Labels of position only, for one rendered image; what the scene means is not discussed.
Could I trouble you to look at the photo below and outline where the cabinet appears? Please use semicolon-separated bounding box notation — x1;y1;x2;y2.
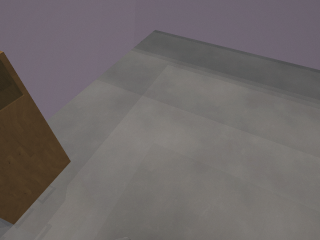
0;51;71;225

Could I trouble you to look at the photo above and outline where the drawer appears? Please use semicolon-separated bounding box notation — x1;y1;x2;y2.
0;60;23;110

